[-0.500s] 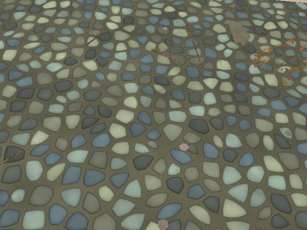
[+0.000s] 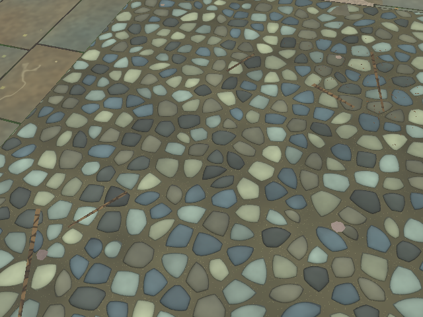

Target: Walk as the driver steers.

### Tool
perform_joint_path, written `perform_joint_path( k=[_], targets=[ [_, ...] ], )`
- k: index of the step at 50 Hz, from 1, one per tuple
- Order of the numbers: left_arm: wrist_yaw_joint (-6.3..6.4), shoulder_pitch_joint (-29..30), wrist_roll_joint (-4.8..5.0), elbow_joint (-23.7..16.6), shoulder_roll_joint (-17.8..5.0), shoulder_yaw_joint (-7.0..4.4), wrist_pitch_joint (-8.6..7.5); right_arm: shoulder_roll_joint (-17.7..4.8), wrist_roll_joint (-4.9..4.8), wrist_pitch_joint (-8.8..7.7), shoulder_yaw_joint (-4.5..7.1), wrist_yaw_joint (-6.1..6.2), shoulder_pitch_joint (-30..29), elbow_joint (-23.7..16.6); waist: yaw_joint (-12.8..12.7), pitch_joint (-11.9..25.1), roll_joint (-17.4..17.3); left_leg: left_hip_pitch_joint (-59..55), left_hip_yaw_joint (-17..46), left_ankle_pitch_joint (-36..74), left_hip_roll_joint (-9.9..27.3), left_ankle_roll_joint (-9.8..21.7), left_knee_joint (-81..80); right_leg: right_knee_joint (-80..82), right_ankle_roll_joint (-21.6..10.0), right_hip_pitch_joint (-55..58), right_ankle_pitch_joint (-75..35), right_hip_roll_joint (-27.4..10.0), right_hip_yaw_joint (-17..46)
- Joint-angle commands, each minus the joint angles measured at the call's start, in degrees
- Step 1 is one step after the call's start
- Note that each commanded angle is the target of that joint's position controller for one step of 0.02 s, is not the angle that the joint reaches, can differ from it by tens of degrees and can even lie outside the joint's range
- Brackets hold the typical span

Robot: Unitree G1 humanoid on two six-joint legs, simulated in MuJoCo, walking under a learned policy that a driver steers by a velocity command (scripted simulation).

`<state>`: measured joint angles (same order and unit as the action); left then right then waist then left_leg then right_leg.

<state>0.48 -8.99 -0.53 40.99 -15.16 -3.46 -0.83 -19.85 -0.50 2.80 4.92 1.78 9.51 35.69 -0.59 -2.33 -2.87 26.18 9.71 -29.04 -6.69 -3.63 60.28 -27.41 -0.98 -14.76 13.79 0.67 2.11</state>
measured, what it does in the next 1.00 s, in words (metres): walks ahead: left foot, then right foot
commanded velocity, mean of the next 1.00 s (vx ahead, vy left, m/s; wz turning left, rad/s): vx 0.23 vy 0.00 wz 0.06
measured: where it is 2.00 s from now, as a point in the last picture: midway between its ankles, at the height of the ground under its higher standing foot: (254, 208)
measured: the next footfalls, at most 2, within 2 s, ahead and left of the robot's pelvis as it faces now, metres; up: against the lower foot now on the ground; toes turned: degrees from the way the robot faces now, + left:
left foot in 0.18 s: +0.01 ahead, +0.15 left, +0.00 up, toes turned -3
right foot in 0.60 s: +0.09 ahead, -0.10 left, +0.00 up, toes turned +0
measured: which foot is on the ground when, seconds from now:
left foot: up 0.00-0.16, down 0.18-0.60, up 0.62-1.00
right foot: down 0.00-0.36, up 0.38-0.58, down 0.60-1.00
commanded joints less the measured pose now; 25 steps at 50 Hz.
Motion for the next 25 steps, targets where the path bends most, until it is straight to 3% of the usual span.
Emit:
perform_joint_path(
  k=[1, 4, 6, 7, 8, 9, 10, 11, 12, 13, 14, 16, 18, 20, 21, 23, 25],
  targets=[
    [0.55, 3.9, 0.34, -3.9, -6.6, -1.07, -0.36, -2.5, -0.22, -0.19, 0.96, 0.13, 1.6, -2.4, 1.5, 4.4, 10.8, 2.0, -0.9, 2.0, 2.6, -2.3, 0.6, 7.5, -11.1, 6.6, -22.4, -12.3, 10.5],
    [0.57, 2.9, 0.24, -3.2, -7.6, -1.27, 0.44, 0.6, 0.12, -0.49, -0.65, -0.29, -1.0, -3.0, -0.3, 6.1, 13.9, -5.4, -6.1, 1.3, 5.8, -2.6, -16.0, 6.4, -10.8, 8.0, -23.3, -11.3, 8.2],
    [0.46, 0.9, 0.62, -2.5, -9.2, -1.61, 1.02, -0.6, -0.4, -0.62, -0.34, -0.45, -0.5, -2.3, -1.2, 6.5, 14.5, -9.4, -8.0, 5.1, 5.6, -2.1, -25.0, 5.4, -11.2, 8.4, -23.1, -12.0, 9.6],
    [0.41, 1.1, 1.05, -2.4, -9.1, -1.42, 1.16, -0.8, -0.39, -0.69, -0.2, -0.54, 1.3, -1.2, -0.1, 6.3, 13.8, -12.8, -8.9, 11.1, 5.3, -1.3, -32.4, 4.5, -10.6, 7.4, -22.7, -11.7, 9.4],
    [0.31, 0.3, 1.5, -1.8, -8.4, -1.04, 1.05, -0.8, -0.05, -0.79, -0.24, -0.62, 2.7, -0.2, 0.8, 5.8, 12.7, -17.1, -9.1, 18.3, 5.0, 0.0, -40.8, 4.1, -9.0, 5.7, -21.4, -11.1, 9.0],
    [0.11, -2.0, 1.3, -1.1, -7.6, -0.63, 0.38, -2.5, 0.56, -0.85, -0.17, -0.47, 2.8, -0.4, 0.2, 6.3, 10.3, -22.5, -5.6, 24.3, 7.3, 1.8, -42.4, 4.1, -5.8, 2.3, -17.8, -10.4, 8.8],
    [-0.36, -2.6, -0.31, -1.2, -6.2, 0.0, -0.54, -5.8, 1.09, -0.8, 0.29, 0.03, 3.7, -1.0, -0.9, 8.4, 3.2, -27.6, 1.0, 37.3, 13.9, 4.0, -39.7, -0.1, -2.1, -1.5, -11.7, -7.5, 5.2],
    [-0.52, -4.0, -0.77, -1.2, -3.3, 0.7, -1.09, -5.5, 1.7, -0.86, 0.06, -0.25, 1.1, 0.2, -4.0, 8.3, -7.2, -19.9, 1.8, 31.2, 15.6, 8.1, -37.1, 2.4, 1.3, 1.6, -0.4, -3.6, 0.4],
    [-0.37, -0.5, -1.34, -0.9, -5.6, 0.52, -1.06, -1.7, 1.63, -1.31, -0.66, -0.93, -0.9, -1.1, -1.4, 6.3, -4.2, -16.5, 1.4, 22.5, 13.6, 8.7, -38.3, 1.5, 3.4, 3.9, -1.5, -3.3, 0.0],
    [-0.35, 1.2, -1.01, -0.7, -6.3, 0.23, -0.97, -0.5, 2.16, -1.7, -1.11, -1.14, -0.3, -0.3, -0.6, 4.9, -2.9, -15.2, 0.8, 18.4, 12.4, 7.6, -38.9, 1.2, 3.7, 3.8, -2.9, -2.9, -0.2],
    [-0.04, 1.4, -0.62, -0.3, -6.1, 0.22, -0.73, -1.5, 2.21, -2.06, -0.95, -1.08, 0.2, 0.1, -0.4, 3.7, -2.3, -14.2, 0.2, 17.2, 11.3, 6.7, -39.1, 0.7, 3.4, 3.9, -3.8, -2.9, -0.4],
    [0.3, 0.3, -0.36, 0.2, -5.9, 0.23, -0.22, -1.4, 1.75, -2.83, -1.22, -0.96, 1.1, 0.9, -0.6, 1.6, -2.7, -12.8, 0.1, 18.8, 11.1, 6.0, -38.9, 1.2, 3.2, 3.3, -5.4, -3.3, 0.2],
    [0.58, -0.6, 0.09, 1.4, -5.3, 0.32, -0.12, -1.8, 1.31, -2.7, -1.09, -0.52, 3.6, 1.8, 0.5, 2.0, -3.6, -13.4, 1.2, 4.4, 10.9, 7.3, -40.7, -2.4, 3.1, 1.4, 3.3, -0.6, -3.1],
    [0.61, 1.2, 1.03, 0.7, -5.3, 0.11, -0.7, -5.4, 0.77, -2.39, -0.13, -0.33, 6.6, 2.2, 2.8, -2.6, -7.6, -13.0, 10.8, -14.9, 16.6, 12.2, -47.0, -10.7, 2.5, -8.1, 11.0, 1.3, -5.8],
    [0.46, 2.9, 1.59, -0.2, -5.6, -0.08, -1.37, -6.1, 0.54, -2.66, 0.05, -0.23, 7.9, 2.5, 3.7, -5.3, -8.8, -11.9, 16.0, -17.6, 19.8, 14.7, -49.6, -14.7, 1.5, -11.5, 12.6, 0.3, -4.4],
    [-0.27, 3.7, 2.43, -1.2, -6.3, -0.55, -2.74, -5.5, 0.27, -3.85, -0.05, -0.07, 9.0, 3.3, 3.9, -7.0, -9.5, -15.6, 20.7, -12.9, 23.7, 17.4, -50.9, -21.3, -0.9, -19.2, 17.1, -3.1, -0.7],
    [-1.36, 3.0, 2.59, -1.0, -5.9, -0.34, -3.87, -4.6, -0.61, -4.41, -0.2, -0.22, 7.5, 3.0, 3.1, -5.3, -6.7, -19.2, 17.1, -6.1, 22.9, 16.5, -50.0, -16.7, -2.6, -19.2, 16.5, -4.5, -0.6]
  ],
)
Keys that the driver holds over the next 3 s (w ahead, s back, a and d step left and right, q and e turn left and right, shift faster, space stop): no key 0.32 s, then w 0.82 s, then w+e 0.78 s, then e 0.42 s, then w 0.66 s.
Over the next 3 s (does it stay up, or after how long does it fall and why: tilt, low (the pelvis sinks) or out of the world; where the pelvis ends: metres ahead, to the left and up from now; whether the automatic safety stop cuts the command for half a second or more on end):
stays up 1.06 -0.25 -0.01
